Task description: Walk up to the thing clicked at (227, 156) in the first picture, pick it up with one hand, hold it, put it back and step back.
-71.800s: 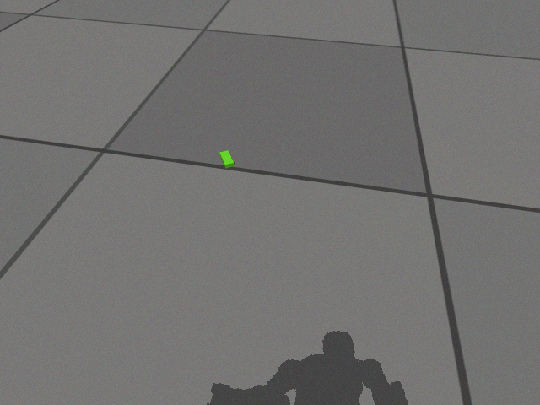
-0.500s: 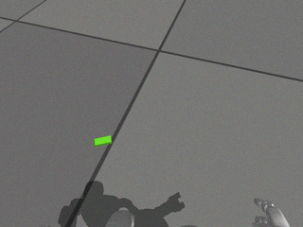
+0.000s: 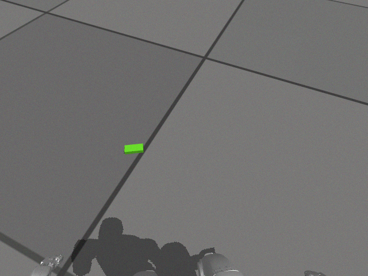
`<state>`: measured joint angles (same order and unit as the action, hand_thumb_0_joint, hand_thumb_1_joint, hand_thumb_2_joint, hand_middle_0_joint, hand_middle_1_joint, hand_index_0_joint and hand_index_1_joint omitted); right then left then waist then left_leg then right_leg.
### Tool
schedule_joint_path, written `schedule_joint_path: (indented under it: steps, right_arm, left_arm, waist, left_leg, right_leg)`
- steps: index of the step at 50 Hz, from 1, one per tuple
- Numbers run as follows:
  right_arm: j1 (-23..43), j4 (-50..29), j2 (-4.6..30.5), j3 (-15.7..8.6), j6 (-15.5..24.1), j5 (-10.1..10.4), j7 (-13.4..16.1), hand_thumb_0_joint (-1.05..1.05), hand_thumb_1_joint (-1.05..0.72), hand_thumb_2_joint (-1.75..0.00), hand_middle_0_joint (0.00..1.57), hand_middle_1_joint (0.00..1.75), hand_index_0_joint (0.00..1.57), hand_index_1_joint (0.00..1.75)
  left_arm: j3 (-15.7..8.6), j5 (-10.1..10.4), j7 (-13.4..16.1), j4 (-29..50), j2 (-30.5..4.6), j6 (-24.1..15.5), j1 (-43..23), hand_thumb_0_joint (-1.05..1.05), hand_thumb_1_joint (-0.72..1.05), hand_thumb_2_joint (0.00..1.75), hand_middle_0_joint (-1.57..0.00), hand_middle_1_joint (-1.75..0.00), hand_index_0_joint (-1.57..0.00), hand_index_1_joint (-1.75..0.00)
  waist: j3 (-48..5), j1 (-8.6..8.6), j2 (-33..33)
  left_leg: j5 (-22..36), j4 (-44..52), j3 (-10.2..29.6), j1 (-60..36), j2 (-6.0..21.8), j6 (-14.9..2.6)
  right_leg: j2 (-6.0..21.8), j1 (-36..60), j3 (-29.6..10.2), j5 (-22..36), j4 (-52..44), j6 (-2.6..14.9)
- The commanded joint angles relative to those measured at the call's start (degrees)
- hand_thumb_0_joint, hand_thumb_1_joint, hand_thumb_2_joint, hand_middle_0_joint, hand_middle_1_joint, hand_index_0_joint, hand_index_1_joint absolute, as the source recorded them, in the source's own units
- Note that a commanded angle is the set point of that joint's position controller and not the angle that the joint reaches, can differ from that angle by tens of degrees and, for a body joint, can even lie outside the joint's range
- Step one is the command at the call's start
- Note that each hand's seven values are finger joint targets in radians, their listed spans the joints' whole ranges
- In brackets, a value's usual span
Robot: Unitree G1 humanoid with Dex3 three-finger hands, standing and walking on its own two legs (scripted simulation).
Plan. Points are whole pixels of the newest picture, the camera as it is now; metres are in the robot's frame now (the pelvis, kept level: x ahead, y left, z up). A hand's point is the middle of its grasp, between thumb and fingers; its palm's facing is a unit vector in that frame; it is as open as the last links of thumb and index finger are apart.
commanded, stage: step back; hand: left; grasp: from above
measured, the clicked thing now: (134, 148) +0.90 +0.31 -0.75
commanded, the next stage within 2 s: stand in 1.46 s
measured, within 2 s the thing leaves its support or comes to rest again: neither
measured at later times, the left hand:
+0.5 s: hand out of the picture -0.09 +0.27 -0.13, palm faces +0.07 -0.88 -0.47, open 7.4 cm
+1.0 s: hand out of the picture -0.14 +0.26 -0.14, palm faces +0.05 -0.93 -0.37, open 7.4 cm
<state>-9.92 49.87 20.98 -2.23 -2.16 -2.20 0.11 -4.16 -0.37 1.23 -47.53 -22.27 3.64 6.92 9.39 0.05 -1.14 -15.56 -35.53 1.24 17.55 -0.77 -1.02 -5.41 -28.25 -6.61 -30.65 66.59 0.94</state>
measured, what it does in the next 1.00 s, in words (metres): walks backwards: right foot, then left foot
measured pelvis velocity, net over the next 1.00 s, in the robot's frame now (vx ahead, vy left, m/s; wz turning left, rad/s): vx -0.18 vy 0.00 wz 0.03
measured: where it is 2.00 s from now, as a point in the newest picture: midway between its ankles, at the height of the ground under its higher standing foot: outside the picture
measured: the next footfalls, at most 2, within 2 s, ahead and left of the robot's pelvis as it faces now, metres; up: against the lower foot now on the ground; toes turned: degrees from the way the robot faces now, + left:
right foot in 0.14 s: -0.04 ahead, -0.13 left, +0.00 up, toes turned +0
left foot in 0.52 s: -0.10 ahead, +0.14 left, +0.00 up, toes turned +2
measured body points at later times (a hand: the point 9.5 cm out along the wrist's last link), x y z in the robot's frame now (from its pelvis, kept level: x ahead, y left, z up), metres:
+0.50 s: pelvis -0.16 -0.02 +0.00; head -0.13 -0.04 +0.44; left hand -0.09 +0.32 -0.10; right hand -0.08 -0.33 -0.14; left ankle -0.20 +0.12 -0.72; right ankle -0.08 -0.13 -0.73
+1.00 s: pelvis -0.18 +0.00 +0.01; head -0.16 -0.01 +0.45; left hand -0.15 +0.31 -0.11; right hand -0.08 -0.31 -0.12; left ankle -0.16 +0.14 -0.71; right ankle -0.15 -0.12 -0.73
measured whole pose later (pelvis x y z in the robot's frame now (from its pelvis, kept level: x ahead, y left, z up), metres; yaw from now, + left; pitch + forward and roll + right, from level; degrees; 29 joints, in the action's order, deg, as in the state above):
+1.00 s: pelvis -0.18 +0.00 +0.01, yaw +2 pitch -2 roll +0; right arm -10.9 56.1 22.6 -3.9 0.2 -2.1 -1.1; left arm -2.6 -2.2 -0.9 -56.1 -19.6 -2.6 14.1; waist 3.7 -2.3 1.7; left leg -24.7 -39.5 0.7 18.4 1.0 -0.3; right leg 0.2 -15.0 -0.3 -16.1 33.1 0.7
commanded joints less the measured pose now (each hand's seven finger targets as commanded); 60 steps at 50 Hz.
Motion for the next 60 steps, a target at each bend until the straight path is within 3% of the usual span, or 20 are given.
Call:
schedule_joint_path:
  steps: [1,6,7,9,11,13,20,24,26,27,28,31,37,38,40,41,50,53,54,60]
  right_arm:
    - [1.9,-5.6,14.1,-4.2,1.0,-0.3,1.3,0.00,-0.90,-0.90,0.20,0.30,0.20,0.30]
    - [4.0,-5.6,15.8,-4.1,-0.9,1.1,0.9,0.00,-0.90,-0.90,0.20,0.30,0.20,0.30]
    - [3.6,-5.6,13.5,-3.4,-1.0,1.4,0.7,0.00,-0.90,-0.90,0.20,0.30,0.20,0.30]
    - [6.6,-7.7,11.6,-3.6,-1.2,1.5,1.7,0.00,-0.90,-0.90,0.20,0.30,0.20,0.30]
    - [2.1,-5.1,14.3,-4.3,-1.6,2.1,1.7,0.00,-0.90,-0.90,0.20,0.30,0.20,0.30]
    - [0.0,-4.1,12.5,-3.6,-1.3,2.1,1.5,0.00,-0.90,-0.90,0.20,0.30,0.20,0.30]
    - [2.2,-3.6,12.5,-3.8,-0.1,0.2,0.8,0.00,-0.90,-0.90,0.20,0.30,0.20,0.30]
    - [-6.9,1.9,11.9,-4.5,0.6,0.6,-0.7,0.00,-0.90,-0.90,0.20,0.30,0.20,0.30]
    - [-9.4,3.6,14.6,-5.6,1.3,-0.8,-0.7,0.00,-0.90,-0.90,0.20,0.30,0.20,0.30]
    - [-3.7,1.4,19.6,-5.7,1.5,-1.2,-0.6,0.00,-0.90,-0.90,0.20,0.30,0.20,0.30]
    - [0.4,0.4,19.5,-5.5,2.0,-0.5,-0.7,0.00,-0.90,-0.90,0.20,0.30,0.20,0.30]
    - [5.3,0.1,14.3,-3.4,3.6,-0.8,0.2,0.00,-0.90,-0.90,0.20,0.30,0.20,0.30]
    - [2.6,0.6,14.1,-4.2,2.3,-0.5,-0.6,0.00,-0.90,-0.90,0.20,0.30,0.20,0.30]
    - [0.9,0.8,11.6,-3.6,2.1,-0.1,-0.5,0.00,-0.90,-0.90,0.20,0.30,0.20,0.30]
    - [2.7,-0.4,10.3,-3.2,2.3,0.2,-0.3,0.00,-0.90,-0.90,0.20,0.30,0.20,0.30]
    - [0.5,0.6,12.0,-3.8,2.4,0.1,-0.1,0.00,-0.90,-0.90,0.20,0.30,0.20,0.30]
    - [-2.9,4.4,9.6,-4.1,4.2,0.0,-0.4,0.00,-0.90,-0.90,0.20,0.30,0.20,0.30]
    - [1.4,3.2,15.6,-4.3,5.1,0.0,0.3,0.00,-0.90,-0.90,0.20,0.30,0.20,0.30]
    - [4.1,2.8,16.1,-4.5,4.8,0.3,0.0,0.00,-0.90,-0.90,0.20,0.30,0.20,0.30]
    - [5.0,4.9,11.3,-2.3,4.7,1.1,0.3,0.00,-0.90,-0.90,0.20,0.30,0.20,0.30]
  left_arm:
    - [-3.0,-0.5,0.3,3.5,-9.4,-1.8,2.8,0.00,0.90,0.90,-0.20,-0.30,-0.20,-0.30]
    - [-2.5,-1.3,0.5,-0.4,-8.6,-3.5,9.1,0.00,0.90,0.90,-0.20,-0.30,-0.20,-0.30]
    - [-3.3,-2.0,0.7,-0.6,-11.4,-3.9,8.6,0.00,0.90,0.90,-0.20,-0.30,-0.20,-0.30]
    - [-6.0,-2.5,0.6,1.9,-23.6,-3.9,5.4,0.00,0.90,0.90,-0.20,-0.30,-0.20,-0.30]
    - [-4.3,-1.5,1.1,4.1,-17.1,-4.4,-2.0,0.00,0.90,0.90,-0.20,-0.30,-0.20,-0.30]
    - [-4.0,-2.2,1.5,3.8,-14.2,-4.0,-3.0,0.00,0.90,0.90,-0.20,-0.30,-0.20,-0.30]
    - [-4.7,-2.6,1.0,1.5,-14.8,-4.1,6.6,0.00,0.90,0.90,-0.20,-0.30,-0.20,-0.30]
    - [-4.2,-2.1,0.1,1.6,-16.7,-3.4,1.9,0.00,0.90,0.90,-0.20,-0.30,-0.20,-0.30]
    - [-2.0,-2.1,-0.3,1.3,-11.2,-3.3,4.5,0.00,0.90,0.90,-0.20,-0.30,-0.20,-0.30]
    - [-1.6,-0.9,-0.1,1.6,-10.0,-3.6,0.0,0.00,0.90,0.90,-0.20,-0.30,-0.20,-0.30]
    - [-3.2,-1.3,0.0,0.8,-14.0,-3.8,-3.6,0.00,0.90,0.90,-0.20,-0.30,-0.20,-0.30]
    - [-2.5,-0.4,-1.4,-2.6,-10.8,-4.3,3.7,0.00,0.90,0.90,-0.20,-0.30,-0.20,-0.30]
    - [-2.5,-1.6,-1.5,-5.5,-9.4,-5.8,6.4,0.00,0.90,0.90,-0.20,-0.30,-0.20,-0.30]
    - [-2.6,-1.9,-1.1,-5.9,-10.1,-6.4,8.0,0.00,0.90,0.90,-0.20,-0.30,-0.20,-0.30]
    - [-4.1,-2.3,-0.8,-6.1,-17.7,-7.1,9.6,0.00,0.90,0.90,-0.20,-0.30,-0.20,-0.30]
    - [-4.3,-2.0,-0.7,-4.4,-17.9,-7.4,6.6,0.00,0.90,0.90,-0.20,-0.30,-0.20,-0.30]
    - [-1.1,-1.1,-1.1,-2.7,-11.8,-6.6,1.7,0.00,0.90,0.90,-0.20,-0.30,-0.20,-0.30]
    - [0.3,0.4,-0.9,-4.0,-7.6,-5.6,3.6,0.00,0.90,0.90,-0.20,-0.30,-0.20,-0.30]
    - [-0.5,-0.3,-0.7,-5.2,-10.7,-5.6,4.1,0.00,0.90,0.90,-0.20,-0.30,-0.20,-0.30]
    - [-0.4,-0.1,-0.6,-7.5,-11.6,-6.7,2.2,0.00,0.90,0.90,-0.20,-0.30,-0.20,-0.30]
  waist:
    - [-9.0,0.11,10.2]
    - [-14.8,-2.21,10.6]
    - [-14.1,-1.96,6.7]
    - [-9.0,-5.30,-16.2]
    - [-6.3,0.61,-2.0]
    - [-6.8,0.94,-3.3]
    - [-10.3,-5.91,-9.7]
    - [-10.3,-0.35,-11.5]
    - [-10.5,1.02,4.7]
    - [-5.6,2.55,16.6]
    - [-0.5,2.65,8.7]
    - [-3.4,-2.07,6.3]
    - [-3.6,-1.53,9.4]
    - [-5.0,-2.12,5.2]
    - [-4.5,-3.73,-8.3]
    - [-2.9,-2.32,-5.3]
    - [-9.3,0.92,-4.8]
    - [-10.6,-0.94,8.0]
    - [-8.9,-1.31,5.9]
    - [-11.0,-1.06,4.9]
  left_leg:
    - [23.2,9.2,11.9,-6.6,14.4,-13.38]
    - [19.6,0.4,8.4,-7.4,12.1,-8.48]
    - [10.8,-2.1,8.0,1.2,9.0,-5.61]
    - [-20.8,-27.5,7.9,12.0,-4.0,0.97]
    - [-14.5,-37.3,14.5,9.9,-4.6,0.90]
    - [-11.4,-38.3,10.4,10.0,-6.1,2.07]
    - [-16.4,-14.6,4.6,12.8,-2.0,2.77]
    - [-10.2,9.2,-3.4,-8.6,-1.4,-1.06]
    - [-19.5,18.8,10.1,-17.7,4.8,-3.37]
    - [-38.6,26.7,31.6,-4.8,20.1,-9.83]
    - [-39.8,28.2,33.0,7.7,22.5,-13.42]
    - [-19.7,20.6,14.6,1.9,12.4,-7.46]
    - [-20.7,13.6,9.6,4.7,11.6,-6.28]
    - [-16.6,7.0,7.0,5.9,9.3,-4.60]
    - [-18.7,-13.1,1.1,14.0,0.1,-0.08]
    - [-17.2,-16.2,5.3,13.2,1.8,0.26]
    - [0.1,8.9,-2.7,-10.2,0.5,0.43]
    - [-9.0,20.3,22.1,-7.3,19.8,-7.81]
    - [-11.3,18.8,19.6,-0.7,19.8,-10.10]
    - [12.6,10.1,3.6,-3.2,8.3,-1.41]
  right_leg:
    - [2.0,2.9,1.2,-0.9,-7.6,-2.18]
    - [3.1,17.2,8.0,16.4,-44.8,-0.61]
    - [5.8,22.2,1.7,18.6,-44.4,0.56]
    - [31.1,7.4,-30.8,23.6,-49.7,17.25]
    - [24.2,4.9,-16.3,30.4,-44.1,12.92]
    - [19.6,7.2,-7.5,34.4,-40.6,10.28]
    - [20.2,23.8,-12.1,-1.2,-44.9,9.70]
    - [18.3,9.1,-6.6,-6.3,-45.8,6.22]
    - [10.7,-2.9,1.5,-7.6,-31.2,0.83]
    - [3.8,-8.4,8.3,-4.1,-19.2,-1.11]
    - [6.7,-1.9,0.4,-1.3,-13.0,-1.29]
    - [5.5,3.2,1.8,7.8,-14.7,-0.30]
    - [3.2,19.7,8.1,10.5,-40.8,0.41]
    - [4.1,25.0,4.2,11.5,-46.1,0.96]
    - [23.0,19.3,-27.8,-14.4,-54.7,10.39]
    - [25.7,16.8,-29.8,-13.8,-54.3,12.92]
    - [14.5,6.6,-3.2,17.2,-40.2,5.58]
    - [4.9,4.5,5.0,5.8,-27.9,-0.06]
    - [7.1,11.0,3.9,2.4,-26.2,0.06]
    - [10.3,20.1,-0.4,30.3,-37.7,1.62]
